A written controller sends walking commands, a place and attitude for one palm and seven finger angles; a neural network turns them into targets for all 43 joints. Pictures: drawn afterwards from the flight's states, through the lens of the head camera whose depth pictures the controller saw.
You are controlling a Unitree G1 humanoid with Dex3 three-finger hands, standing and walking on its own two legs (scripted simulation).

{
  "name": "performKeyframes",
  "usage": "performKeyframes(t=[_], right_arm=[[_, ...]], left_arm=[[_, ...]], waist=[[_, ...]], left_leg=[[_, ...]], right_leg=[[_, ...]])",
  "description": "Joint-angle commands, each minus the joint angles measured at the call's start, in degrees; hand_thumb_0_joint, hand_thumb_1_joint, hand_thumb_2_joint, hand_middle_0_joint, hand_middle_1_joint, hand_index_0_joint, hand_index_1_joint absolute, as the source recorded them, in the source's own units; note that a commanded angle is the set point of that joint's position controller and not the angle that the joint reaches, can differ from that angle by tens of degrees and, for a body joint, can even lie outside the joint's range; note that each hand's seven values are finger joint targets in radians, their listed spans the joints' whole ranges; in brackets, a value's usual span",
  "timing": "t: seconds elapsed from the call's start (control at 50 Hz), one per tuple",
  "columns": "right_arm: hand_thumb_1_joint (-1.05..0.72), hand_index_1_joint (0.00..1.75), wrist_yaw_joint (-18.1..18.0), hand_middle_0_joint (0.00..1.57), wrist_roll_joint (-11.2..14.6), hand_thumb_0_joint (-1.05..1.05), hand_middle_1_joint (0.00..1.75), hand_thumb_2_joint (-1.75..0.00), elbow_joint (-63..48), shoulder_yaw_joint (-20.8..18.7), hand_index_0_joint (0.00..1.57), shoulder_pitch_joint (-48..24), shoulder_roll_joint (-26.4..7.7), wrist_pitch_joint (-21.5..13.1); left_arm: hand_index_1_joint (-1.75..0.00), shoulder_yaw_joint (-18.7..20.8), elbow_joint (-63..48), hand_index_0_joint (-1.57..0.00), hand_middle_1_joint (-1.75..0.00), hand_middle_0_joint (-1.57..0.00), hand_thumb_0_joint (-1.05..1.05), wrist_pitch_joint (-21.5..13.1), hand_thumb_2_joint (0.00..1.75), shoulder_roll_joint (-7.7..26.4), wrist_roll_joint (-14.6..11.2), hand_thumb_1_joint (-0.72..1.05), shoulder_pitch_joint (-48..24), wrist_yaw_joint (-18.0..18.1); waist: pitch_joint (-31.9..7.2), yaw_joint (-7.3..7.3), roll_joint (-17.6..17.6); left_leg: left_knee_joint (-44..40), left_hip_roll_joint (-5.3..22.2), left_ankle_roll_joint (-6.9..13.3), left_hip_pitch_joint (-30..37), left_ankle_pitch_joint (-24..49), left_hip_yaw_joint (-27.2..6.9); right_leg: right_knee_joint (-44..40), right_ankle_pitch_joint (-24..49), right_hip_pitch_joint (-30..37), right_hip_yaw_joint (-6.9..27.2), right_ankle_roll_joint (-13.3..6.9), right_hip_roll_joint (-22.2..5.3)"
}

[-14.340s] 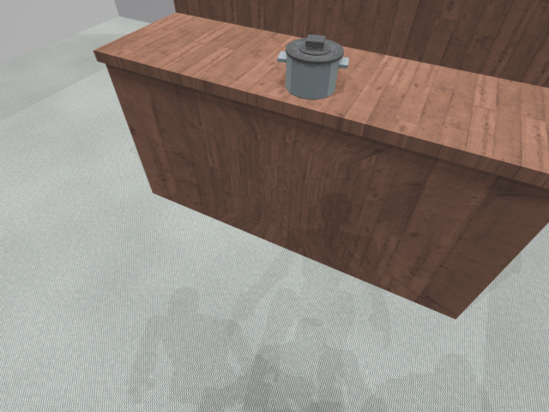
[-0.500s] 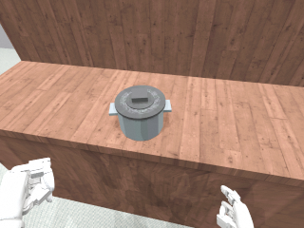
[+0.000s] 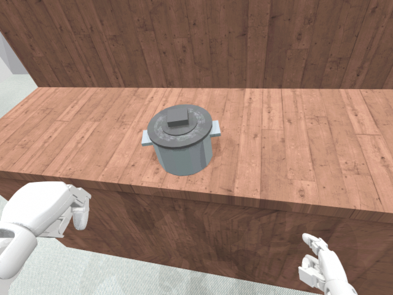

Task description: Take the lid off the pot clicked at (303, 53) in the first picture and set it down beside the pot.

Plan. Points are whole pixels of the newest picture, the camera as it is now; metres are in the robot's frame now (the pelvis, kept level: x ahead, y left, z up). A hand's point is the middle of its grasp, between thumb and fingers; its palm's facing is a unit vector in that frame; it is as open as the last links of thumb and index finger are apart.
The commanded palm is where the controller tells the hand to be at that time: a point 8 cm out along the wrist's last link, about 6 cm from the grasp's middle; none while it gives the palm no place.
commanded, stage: reach forward and open the fingers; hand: left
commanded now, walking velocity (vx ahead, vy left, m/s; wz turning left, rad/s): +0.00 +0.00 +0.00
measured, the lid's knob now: (177, 117) +0.49 +0.10 +0.12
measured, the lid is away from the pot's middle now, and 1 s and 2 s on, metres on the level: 0.00 0.00 0.00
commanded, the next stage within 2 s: move the open hand above the knob in 0.72 s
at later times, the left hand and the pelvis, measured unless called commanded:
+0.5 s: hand (61, 181) +0.26 +0.27 +0.17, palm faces -0.10 +0.02 -0.99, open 8.9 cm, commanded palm +0.23 +0.26 +0.23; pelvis -0.02 +0.02 +0.00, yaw +0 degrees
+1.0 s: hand (75, 153) +0.31 +0.25 +0.19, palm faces -0.11 +0.02 -0.99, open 10.1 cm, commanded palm +0.29 +0.24 +0.25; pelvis -0.02 +0.02 +0.00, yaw +1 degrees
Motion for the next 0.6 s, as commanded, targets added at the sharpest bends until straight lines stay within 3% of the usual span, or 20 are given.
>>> performKeyframes(t=[0.0,0.04,0.06,0.1,0.14,0.16,0.2,0.24,0.26,0.28,0.34,0.36,0.38,0.4,0.44,0.46,0.48,0.54,0.56,0.58], right_arm=[[-0.90,0.30,-0.7,0.20,0.0,0.00,0.30,-0.90,-9.6,-1.7,0.20,-6.7,-3.9,-3.7],[-0.90,0.30,-0.2,0.20,-0.2,0.00,0.30,-0.90,-9.8,-1.6,0.20,-7.7,-4.3,-4.2],[-0.90,0.30,0.1,0.20,-0.3,0.00,0.30,-0.90,-9.6,-1.5,0.20,-6.5,-3.3,-4.2],[-0.90,0.30,0.5,0.20,-0.1,0.00,0.30,-0.90,-9.2,-2.0,0.20,-6.1,-3.9,-3.7],[-0.90,0.30,1.2,0.20,0.0,0.00,0.30,-0.90,-9.3,-1.9,0.20,-7.0,-4.6,-3.8],[-0.90,0.30,1.3,0.20,0.0,0.00,0.30,-0.90,-9.5,-1.6,0.20,-7.2,-4.0,-3.7],[-0.90,0.30,1.3,0.20,0.1,0.00,0.30,-0.90,-9.9,-1.9,0.20,-7.5,-3.9,-4.2],[-0.90,0.30,1.6,0.20,0.1,0.00,0.30,-0.90,-9.8,-1.8,0.20,-7.7,-4.3,-4.5],[-0.90,0.30,1.6,0.20,0.0,0.00,0.30,-0.90,-9.5,-1.5,0.20,-7.8,-3.7,-4.3],[-0.90,0.30,1.5,0.20,0.3,0.00,0.30,-0.90,-9.3,-1.6,0.20,-7.4,-3.8,-4.2],[-0.90,0.30,1.8,0.20,0.5,0.00,0.30,-0.90,-9.8,-1.9,0.20,-7.6,-4.6,-4.6],[-0.90,0.30,1.9,0.20,0.1,0.00,0.30,-0.90,-9.3,-1.2,0.20,-8.1,-3.9,-4.2],[-0.90,0.30,1.8,0.20,0.6,0.00,0.30,-0.90,-9.5,-1.5,0.20,-7.6,-3.9,-4.1],[-0.90,0.30,1.8,0.20,0.6,0.00,0.30,-0.90,-9.6,-1.6,0.20,-7.8,-4.2,-4.3],[-0.90,0.30,2.2,0.20,0.7,0.00,0.30,-0.90,-10.7,-1.8,0.20,-8.0,-4.4,-4.9],[-0.90,0.30,2.2,0.20,0.3,0.00,0.30,-0.90,-9.9,-1.2,0.20,-8.6,-3.8,-4.6],[-0.90,0.30,2.0,0.20,0.5,0.00,0.30,-0.90,-9.8,-1.4,0.20,-7.7,-3.9,-4.4],[-0.90,0.30,2.0,0.20,0.8,0.00,0.30,-0.90,-10.0,-1.5,0.20,-7.5,-4.8,-4.5],[-0.90,0.30,2.0,0.20,0.5,0.00,0.30,-0.90,-9.5,-1.0,0.20,-8.5,-4.2,-4.2],[-0.90,0.30,1.9,0.20,0.8,0.00,0.30,-0.90,-9.9,-1.2,0.20,-8.2,-4.0,-4.2]], left_arm=[[-0.79,10.7,-5.6,-1.08,-0.79,-1.08,0.00,-4.0,1.24,14.4,-1.0,0.27,-15.0,-3.4],[-0.72,14.8,-7.3,-1.05,-0.72,-1.05,0.00,-5.3,1.25,18.6,-0.5,0.22,-17.8,-3.6],[-0.68,10.8,-4.7,-1.04,-0.68,-1.04,0.00,-5.7,1.26,13.9,-0.8,0.19,-17.4,-4.0],[-0.61,10.7,-2.2,-1.01,-0.61,-1.01,0.00,-5.6,1.27,13.8,-1.2,0.13,-18.7,-4.2],[-0.54,13.8,-2.1,-0.99,-0.54,-0.99,0.00,-5.2,1.29,17.4,-0.1,0.07,-21.3,-4.1],[-0.51,9.8,-1.5,-0.97,-0.51,-0.97,0.00,-5.1,1.30,14.3,-0.3,0.05,-23.9,-4.4],[-0.44,8.9,-3.6,-0.95,-0.44,-0.95,0.00,-5.3,1.32,14.5,-0.2,-0.01,-27.3,-4.3],[-0.36,11.9,-3.9,-0.93,-0.36,-0.93,0.00,-4.8,1.34,17.9,0.9,-0.07,-28.6,-4.0],[-0.33,8.9,-2.7,-0.91,-0.33,-0.91,0.00,-4.8,1.36,15.7,1.0,-0.10,-31.4,-4.6],[-0.29,8.5,-1.2,-0.90,-0.29,-0.90,0.00,-4.4,1.37,15.3,0.9,-0.13,-32.6,-4.6],[-0.19,12.0,-1.6,-0.87,-0.19,-0.87,0.00,-3.7,1.41,19.0,1.3,-0.22,-33.7,-4.2],[-0.15,8.2,0.8,-0.86,-0.15,-0.86,0.00,-3.3,1.43,16.1,1.5,-0.25,-36.1,-5.1],[-0.12,7.2,1.8,-0.84,-0.12,-0.84,0.00,-2.8,1.44,14.7,1.0,-0.28,-37.0,-5.3],[-0.08,6.6,1.4,-0.83,-0.08,-0.83,0.00,-2.5,1.46,14.7,1.2,-0.32,-37.9,-5.5],[-0.08,8.0,-2.2,-0.83,-0.08,-0.83,0.00,-2.3,1.46,16.1,1.4,-0.32,-38.2,-5.3],[-0.08,5.9,-0.6,-0.83,-0.08,-0.83,0.00,-2.0,1.47,15.3,2.1,-0.32,-41.1,-6.2],[-0.08,5.9,2.2,-0.83,-0.08,-0.83,0.00,-1.2,1.47,15.0,1.9,-0.32,-40.4,-6.4],[-0.08,8.7,2.8,-0.84,-0.08,-0.84,0.00,-0.3,1.48,18.3,2.5,-0.32,-43.2,-6.3],[-0.08,6.3,3.3,-0.84,-0.08,-0.84,0.00,-0.2,1.48,17.0,3.0,-0.33,-46.6,-7.3],[-0.08,4.9,3.2,-0.84,-0.08,-0.84,0.00,0.1,1.49,15.6,2.6,-0.33,-47.2,-7.5]], waist=[[-5.2,-0.90,-8.5],[-7.6,0.05,-4.7],[-7.3,-0.32,-5.3],[-5.4,-0.31,-6.0],[-5.9,0.14,-5.7],[-6.7,-0.28,-5.3],[-8.1,-0.01,-3.7],[-8.9,0.19,-2.7],[-9.3,-0.14,-3.3],[-7.4,-0.27,-4.0],[-8.7,0.13,-2.6],[-9.3,-0.03,-3.1],[-6.7,-0.30,-5.1],[-7.0,-0.10,-4.0],[-10.0,-0.15,-1.8],[-10.6,-0.05,-2.7],[-8.3,-0.16,-5.0],[-8.1,-0.41,-2.9],[-10.2,-0.15,-3.5],[-8.6,-0.37,-3.7]], left_leg=[[-4.6,0.1,2.1,4.8,10.0,0.8],[-4.5,-0.1,1.9,6.8,11.2,0.6],[-4.9,-0.5,1.9,6.3,11.3,0.8],[-5.9,-0.2,1.7,5.9,9.7,1.0],[-6.0,-0.3,1.5,6.0,9.1,0.7],[-6.6,-0.6,1.5,5.2,7.9,1.1],[-7.2,-0.4,1.5,6.5,7.2,0.6],[-6.9,-0.2,1.4,7.6,7.4,-0.1],[-7.8,-0.4,1.4,6.7,6.4,0.0],[-8.4,0.0,1.2,6.2,5.3,-0.2],[-7.7,0.1,1.2,7.3,5.9,-0.8],[-9.0,-0.2,1.2,5.9,4.4,-0.9],[-9.4,0.2,1.0,5.3,3.0,-0.9],[-9.7,0.3,1.0,5.5,2.5,-1.0],[-8.4,0.4,1.1,8.2,4.7,-1.8],[-9.8,0.3,1.0,6.9,3.7,-2.1],[-9.7,0.5,1.0,5.9,2.3,-1.7],[-8.8,0.5,1.0,6.3,2.4,-2.0],[-10.1,0.2,1.0,5.9,2.0,-2.3],[-9.8,0.5,1.0,5.8,1.4,-2.1]], right_leg=[[-7.8,8.5,0.7,-1.0,1.0,-1.1],[-8.1,9.0,1.4,-0.5,0.4,-0.6],[-7.9,8.5,2.0,-1.6,0.5,-0.9],[-8.7,6.8,1.0,-1.7,0.4,-0.7],[-8.7,6.2,1.2,-1.1,-0.1,-0.1],[-8.6,4.7,2.3,-1.6,0.2,-0.7],[-8.6,3.6,2.2,-1.6,0.1,-0.7],[-8.0,3.7,2.1,-1.1,-0.5,0.1],[-8.1,2.5,2.5,-1.8,-0.3,-0.2],[-8.3,1.5,1.6,-1.9,-0.2,-0.2],[-7.0,2.6,2.1,-1.3,-0.9,0.4],[-7.4,1.2,2.1,-2.1,-0.6,0.0],[-7.5,0.4,1.4,-2.3,-0.4,0.1],[-7.3,0.3,0.7,-2.2,-0.5,0.0],[-5.7,2.6,1.6,-1.6,-1.1,0.6],[-6.2,1.9,1.8,-2.2,-0.8,0.2],[-6.5,0.7,1.1,-2.2,-0.6,0.2],[-5.4,1.0,0.5,-1.8,-1.2,0.7],[-5.9,0.8,1.4,-2.2,-1.1,0.3],[-5.8,0.3,0.6,-2.2,-0.9,0.2]])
